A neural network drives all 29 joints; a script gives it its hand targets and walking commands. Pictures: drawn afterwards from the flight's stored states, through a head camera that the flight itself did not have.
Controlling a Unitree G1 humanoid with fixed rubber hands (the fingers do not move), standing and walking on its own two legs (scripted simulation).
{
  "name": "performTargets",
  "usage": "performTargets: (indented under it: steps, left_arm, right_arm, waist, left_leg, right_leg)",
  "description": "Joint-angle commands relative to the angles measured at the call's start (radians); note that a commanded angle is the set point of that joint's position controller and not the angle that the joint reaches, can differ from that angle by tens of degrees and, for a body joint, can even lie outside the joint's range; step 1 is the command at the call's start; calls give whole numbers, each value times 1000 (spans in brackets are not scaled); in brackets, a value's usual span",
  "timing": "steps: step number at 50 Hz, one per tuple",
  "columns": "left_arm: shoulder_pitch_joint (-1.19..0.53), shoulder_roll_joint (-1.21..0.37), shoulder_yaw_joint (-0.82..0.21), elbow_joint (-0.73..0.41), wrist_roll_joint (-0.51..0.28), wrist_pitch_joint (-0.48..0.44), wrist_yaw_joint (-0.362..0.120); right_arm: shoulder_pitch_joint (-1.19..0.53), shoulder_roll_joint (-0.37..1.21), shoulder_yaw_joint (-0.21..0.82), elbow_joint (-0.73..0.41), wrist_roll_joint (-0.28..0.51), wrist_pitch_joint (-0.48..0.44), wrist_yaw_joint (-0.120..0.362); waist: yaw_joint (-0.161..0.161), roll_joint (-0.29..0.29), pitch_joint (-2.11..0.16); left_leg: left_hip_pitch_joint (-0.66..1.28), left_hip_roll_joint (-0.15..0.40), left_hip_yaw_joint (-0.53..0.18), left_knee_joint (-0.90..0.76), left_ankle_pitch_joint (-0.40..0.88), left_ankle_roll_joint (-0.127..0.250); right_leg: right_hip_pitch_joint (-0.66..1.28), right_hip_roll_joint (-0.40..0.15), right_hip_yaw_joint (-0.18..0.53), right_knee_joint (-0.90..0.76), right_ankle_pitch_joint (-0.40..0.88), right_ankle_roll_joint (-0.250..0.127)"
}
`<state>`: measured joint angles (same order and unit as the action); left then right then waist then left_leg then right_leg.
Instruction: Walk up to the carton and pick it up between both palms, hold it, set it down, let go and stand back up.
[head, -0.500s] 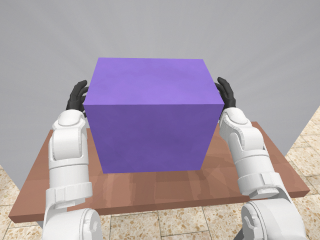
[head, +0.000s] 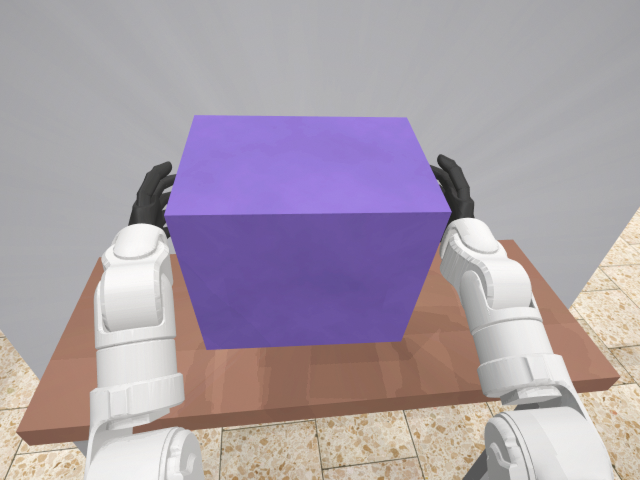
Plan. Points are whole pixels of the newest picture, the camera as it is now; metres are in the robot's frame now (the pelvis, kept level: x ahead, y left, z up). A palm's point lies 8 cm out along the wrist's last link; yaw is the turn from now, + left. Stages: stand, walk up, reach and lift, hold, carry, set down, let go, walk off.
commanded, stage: hold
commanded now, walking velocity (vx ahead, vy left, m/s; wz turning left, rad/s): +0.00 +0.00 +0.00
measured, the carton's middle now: (304, 235) +0.39 +0.01 +0.16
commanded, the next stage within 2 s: set down in 0.36 s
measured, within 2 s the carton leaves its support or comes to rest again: neither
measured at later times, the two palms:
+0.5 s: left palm (148, 221) +0.35 +0.19 +0.21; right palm (453, 213) +0.36 -0.17 +0.21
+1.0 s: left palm (164, 259) +0.36 +0.19 +0.15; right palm (433, 238) +0.39 -0.17 +0.15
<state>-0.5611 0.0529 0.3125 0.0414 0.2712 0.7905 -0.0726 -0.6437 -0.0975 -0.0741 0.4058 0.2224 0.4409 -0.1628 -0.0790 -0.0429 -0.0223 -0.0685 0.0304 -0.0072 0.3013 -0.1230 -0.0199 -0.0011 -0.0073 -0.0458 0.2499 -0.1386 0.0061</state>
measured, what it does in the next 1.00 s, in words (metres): stands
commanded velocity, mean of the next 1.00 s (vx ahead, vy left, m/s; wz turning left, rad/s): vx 0.00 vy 0.00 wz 0.00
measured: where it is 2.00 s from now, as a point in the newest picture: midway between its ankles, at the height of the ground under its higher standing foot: outside the picture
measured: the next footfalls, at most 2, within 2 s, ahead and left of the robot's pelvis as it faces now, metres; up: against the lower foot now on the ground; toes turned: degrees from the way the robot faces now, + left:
none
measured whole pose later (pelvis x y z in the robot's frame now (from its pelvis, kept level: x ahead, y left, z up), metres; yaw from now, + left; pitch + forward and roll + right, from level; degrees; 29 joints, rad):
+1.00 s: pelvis +0.02 -0.02 +0.00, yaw +2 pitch -6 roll -1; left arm -0.44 -0.01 0.29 0.08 0.28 0.51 -0.03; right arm -0.54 -0.08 -0.10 0.56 0.09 0.02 -0.08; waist -0.02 -0.05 0.06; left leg -0.05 0.04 -0.04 0.29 -0.14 -0.04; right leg 0.03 0.00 -0.08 0.24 -0.17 -0.01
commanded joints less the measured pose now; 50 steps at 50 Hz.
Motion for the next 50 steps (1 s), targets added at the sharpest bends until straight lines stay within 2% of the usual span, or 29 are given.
performTargets:
  steps: [1, 6, 11, 16, 20, 22, 25, 29, 30, 36, 40, 45, 50]
  left_arm:
    - [-681, -446, -459, -123, -187, -79, -142]
    - [-693, -439, -431, -84, -182, -80, -146]
    - [-697, -436, -422, -77, -181, -88, -154]
    - [-718, -435, -416, -66, -176, -89, -158]
    - [-746, -473, -466, -110, -198, -105, -156]
    - [-761, -472, -456, -92, -189, -119, -154]
    - [-731, -469, -424, -54, -158, -151, -156]
    - [-634, -459, -362, 7, -94, -208, -165]
    - [-607, -451, -344, 28, -81, -221, -167]
    - [-497, -456, -328, 57, -36, -266, -168]
    - [-529, -485, -417, -22, -76, -303, -142]
    - [-553, -494, -520, -126, -128, -362, -104]
    - [-514, -487, -556, -164, -150, -391, -73]
  right_arm:
    - [-766, 483, 365, -260, 94, -63, 154]
    - [-792, 491, 368, -248, 92, -64, 151]
    - [-806, 505, 376, -257, 95, -69, 141]
    - [-810, 509, 364, -235, 88, -70, 144]
    - [-815, 511, 356, -268, 81, -93, 139]
    - [-822, 504, 340, -247, 66, -108, 143]
    - [-806, 483, 295, -204, 15, -162, 163]
    - [-767, 442, 248, -139, -58, -271, 194]
    - [-764, 433, 248, -131, -75, -298, 199]
    - [-686, 390, 231, -63, -138, -410, 215]
    - [-693, 396, 259, -105, -137, -482, 209]
    - [-685, 417, 330, -171, -116, -533, 195]
    - [-655, 419, 382, -213, -94, -541, 189]
  waist:
    - [-7, 71, -350]
    - [6, 54, -352]
    - [5, 42, -373]
    - [3, 49, -357]
    - [-24, 89, -394]
    - [-23, 91, -373]
    - [-10, 95, -357]
    - [26, 87, -307]
    - [41, 68, -292]
    - [58, 31, -193]
    - [41, 54, -293]
    - [26, 58, -434]
    - [40, 64, -505]
  left_leg:
    - [147, -63, 42, -14, 182, -5]
    - [136, -69, 46, -15, 171, 6]
    - [135, -75, 48, -8, 190, 11]
    - [120, -74, 50, -19, 152, 12]
    - [144, -75, 37, -1, 182, -7]
    - [147, -74, 37, -12, 148, -8]
    - [161, -64, 40, -29, 123, -10]
    - [185, -50, 54, -42, 132, -6]
    - [185, -49, 59, -42, 140, 1]
    - [179, -39, 82, -48, 183, 9]
    - [222, -40, 83, -7, 296, -8]
    - [251, -50, 71, 44, 435, -21]
    - [209, -57, 55, 59, 470, -22]
  right_leg:
    - [25, 58, -25, -21, 106, 12]
    - [36, 55, -24, -23, 109, 16]
    - [59, 53, -20, -19, 147, 23]
    - [46, 49, -21, -24, 107, 23]
    - [59, 47, -25, -10, 137, 19]
    - [35, 45, -30, -17, 95, 19]
    - [21, 43, -47, -20, 55, 12]
    - [21, 46, -74, -29, 17, 1]
    - [22, 46, -77, -34, 13, 1]
    - [42, 48, -91, -50, 8, -7]
    - [46, 47, -98, -34, 97, -9]
    - [112, 42, -91, 10, 322, 9]
    - [162, 33, -75, 49, 461, 21]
